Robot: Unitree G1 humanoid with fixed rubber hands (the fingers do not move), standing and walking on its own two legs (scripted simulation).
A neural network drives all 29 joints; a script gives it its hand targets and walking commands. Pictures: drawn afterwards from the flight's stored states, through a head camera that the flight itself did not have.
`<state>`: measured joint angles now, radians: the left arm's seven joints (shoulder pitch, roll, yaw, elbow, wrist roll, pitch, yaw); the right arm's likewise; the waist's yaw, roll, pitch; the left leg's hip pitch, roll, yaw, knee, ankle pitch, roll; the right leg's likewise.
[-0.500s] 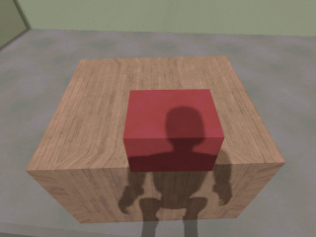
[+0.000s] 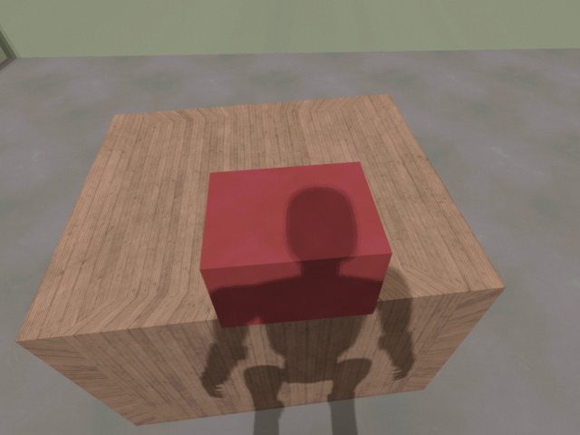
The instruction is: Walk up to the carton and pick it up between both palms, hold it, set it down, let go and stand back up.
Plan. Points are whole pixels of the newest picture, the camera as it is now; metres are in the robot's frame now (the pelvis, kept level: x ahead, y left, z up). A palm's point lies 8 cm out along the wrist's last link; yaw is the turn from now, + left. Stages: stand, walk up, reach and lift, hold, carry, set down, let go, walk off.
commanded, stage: walk up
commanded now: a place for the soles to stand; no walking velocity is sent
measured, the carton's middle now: (291, 243) +0.46 +0.02 -0.04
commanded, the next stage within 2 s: reach and lift in 0.46 s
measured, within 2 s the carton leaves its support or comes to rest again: neither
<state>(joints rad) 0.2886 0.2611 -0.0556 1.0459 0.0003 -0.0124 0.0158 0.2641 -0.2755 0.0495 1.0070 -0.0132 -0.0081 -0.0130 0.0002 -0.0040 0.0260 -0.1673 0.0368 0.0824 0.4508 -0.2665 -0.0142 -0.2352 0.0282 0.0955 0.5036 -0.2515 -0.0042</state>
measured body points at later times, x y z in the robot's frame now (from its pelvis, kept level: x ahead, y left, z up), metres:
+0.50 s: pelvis +0.00 +0.00 -0.01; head +0.02 -0.01 +0.44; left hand +0.07 +0.26 -0.15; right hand +0.04 -0.28 -0.16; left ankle -0.01 +0.13 -0.74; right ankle +0.01 -0.12 -0.74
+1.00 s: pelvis -0.03 -0.01 -0.02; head +0.01 +0.00 +0.43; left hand +0.13 +0.26 -0.11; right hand +0.13 -0.26 -0.12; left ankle -0.02 +0.13 -0.74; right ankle +0.01 -0.12 -0.74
